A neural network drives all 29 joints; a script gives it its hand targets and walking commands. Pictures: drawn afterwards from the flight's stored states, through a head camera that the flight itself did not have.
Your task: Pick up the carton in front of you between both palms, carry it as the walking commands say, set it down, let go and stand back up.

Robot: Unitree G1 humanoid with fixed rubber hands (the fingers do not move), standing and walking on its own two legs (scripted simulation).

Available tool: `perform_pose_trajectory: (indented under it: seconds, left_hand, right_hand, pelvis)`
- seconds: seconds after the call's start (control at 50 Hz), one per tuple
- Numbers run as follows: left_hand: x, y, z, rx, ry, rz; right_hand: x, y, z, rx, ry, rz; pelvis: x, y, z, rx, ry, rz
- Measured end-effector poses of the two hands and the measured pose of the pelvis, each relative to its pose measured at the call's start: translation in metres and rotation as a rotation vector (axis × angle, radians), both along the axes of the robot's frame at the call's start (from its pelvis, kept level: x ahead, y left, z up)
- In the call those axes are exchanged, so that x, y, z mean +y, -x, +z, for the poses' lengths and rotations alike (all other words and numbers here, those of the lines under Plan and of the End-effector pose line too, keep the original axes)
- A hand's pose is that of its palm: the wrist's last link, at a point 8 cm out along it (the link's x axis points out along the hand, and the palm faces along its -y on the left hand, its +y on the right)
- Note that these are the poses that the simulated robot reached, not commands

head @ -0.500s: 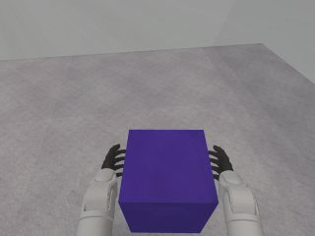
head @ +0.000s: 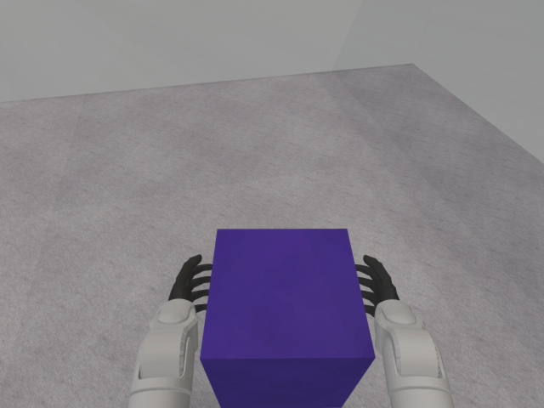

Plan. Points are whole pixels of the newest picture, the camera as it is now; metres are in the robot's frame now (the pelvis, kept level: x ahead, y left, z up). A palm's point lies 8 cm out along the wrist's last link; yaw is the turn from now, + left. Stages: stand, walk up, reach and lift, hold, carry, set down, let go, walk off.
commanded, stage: hold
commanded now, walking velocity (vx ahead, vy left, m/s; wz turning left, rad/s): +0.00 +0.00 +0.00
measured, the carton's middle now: (281, 322) +0.29 +0.01 -0.06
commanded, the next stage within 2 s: set down in 0.68 s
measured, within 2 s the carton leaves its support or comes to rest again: neither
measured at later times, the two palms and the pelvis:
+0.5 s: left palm (168, 300) +0.27 +0.18 +0.03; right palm (376, 319) +0.25 -0.12 +0.04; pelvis -0.02 +0.05 +0.00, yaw -5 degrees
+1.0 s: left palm (172, 280) +0.32 +0.19 +0.01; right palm (362, 297) +0.29 -0.11 +0.02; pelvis -0.02 +0.05 -0.01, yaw -6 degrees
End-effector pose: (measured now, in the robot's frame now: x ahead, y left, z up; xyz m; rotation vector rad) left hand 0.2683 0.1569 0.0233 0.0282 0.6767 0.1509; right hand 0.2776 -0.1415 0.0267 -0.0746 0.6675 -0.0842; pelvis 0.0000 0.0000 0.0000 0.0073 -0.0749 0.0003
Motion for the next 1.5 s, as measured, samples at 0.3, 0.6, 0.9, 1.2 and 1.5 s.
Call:
perform_pose_trajectory:
  seconds: [0.3, 0.6, 0.9, 1.2, 1.5]
  left_hand:
    - [-0.001, -0.004, 0.006, -0.015, 0.008, -0.099]
    - [0.024, -0.009, 0.012, -0.018, 0.019, -0.113]
    - [0.025, -0.033, 0.008, -0.005, 0.071, -0.081]
    - [0.043, -0.062, -0.108, 0.026, 0.029, -0.040]
    - [0.049, -0.095, -0.210, -0.045, 0.055, -0.007]
  right_hand:
    - [-0.001, 0.026, 0.008, -0.015, -0.001, -0.106]
    - [0.025, 0.026, 0.015, -0.016, 0.012, -0.118]
    - [0.026, 0.004, 0.012, -0.005, -0.015, -0.142]
    - [0.043, -0.049, -0.100, 0.030, 0.008, -0.063]
    - [0.048, -0.084, -0.206, -0.042, -0.068, -0.102]
  pelvis:
    - [0.027, 0.017, 0.000, -0.050, 0.002, -0.069]
    - [0.057, 0.020, 0.000, -0.059, 0.011, -0.092]
    - [0.059, 0.016, -0.003, -0.053, 0.001, -0.109]
    - [0.035, 0.036, -0.034, 0.263, 0.011, -0.068]
    - [0.024, 0.050, -0.109, 0.653, -0.002, -0.091]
